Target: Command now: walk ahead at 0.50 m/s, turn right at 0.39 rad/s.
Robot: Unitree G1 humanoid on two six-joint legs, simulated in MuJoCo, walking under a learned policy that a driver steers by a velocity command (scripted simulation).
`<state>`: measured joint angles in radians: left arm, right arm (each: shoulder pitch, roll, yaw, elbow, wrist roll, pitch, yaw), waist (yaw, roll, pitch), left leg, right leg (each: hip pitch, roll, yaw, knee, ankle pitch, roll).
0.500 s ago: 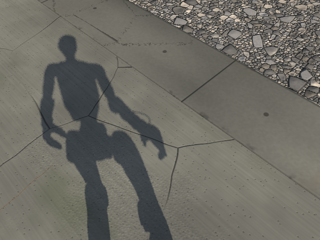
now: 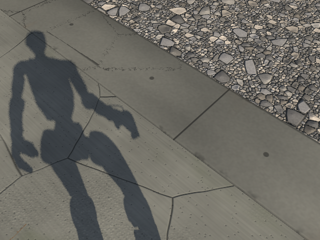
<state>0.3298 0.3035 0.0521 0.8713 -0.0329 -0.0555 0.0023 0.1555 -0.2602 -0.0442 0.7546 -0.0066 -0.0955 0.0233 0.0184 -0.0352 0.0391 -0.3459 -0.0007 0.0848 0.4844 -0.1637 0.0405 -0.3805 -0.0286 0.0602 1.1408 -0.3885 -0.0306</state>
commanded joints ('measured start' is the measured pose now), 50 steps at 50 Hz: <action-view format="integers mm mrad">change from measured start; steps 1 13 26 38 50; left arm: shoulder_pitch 5 -279 -64 -10 54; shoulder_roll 80 8 112 125 31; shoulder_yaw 32 11 62 42 -1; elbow -71 -200 -204 -132 -145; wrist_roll -3 12 15 36 58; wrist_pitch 4 20 -11 -34 -30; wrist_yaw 3 -42 -33 1 13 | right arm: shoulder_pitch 46 122 2 -146 262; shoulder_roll -91 -183 -161 -84 -272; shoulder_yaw -30 -65 -40 -11 -85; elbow -15 69 -25 -41 -25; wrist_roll -9 7 20 27 33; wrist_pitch -21 4 -54 -1 12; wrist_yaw -5 -37 -25 2 19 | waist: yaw -24 -92 17 62 -97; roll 150 62 28 -20 284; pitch -69 57 -117 12 -430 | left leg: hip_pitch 239 347 -389 -269 752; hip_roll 268 275 107 104 339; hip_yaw -269 73 -168 -90 -879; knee -310 -356 727 148 -112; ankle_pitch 37 245 -198 354 -4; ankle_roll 133 124 -22 -56 397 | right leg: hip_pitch -218 -311 423 265 -258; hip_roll -107 -93 -203 -124 139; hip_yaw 56 -57 407 14 -30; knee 29 -441 -869 -1013 240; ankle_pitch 114 418 245 423 -146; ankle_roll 9 10 -278 -169 52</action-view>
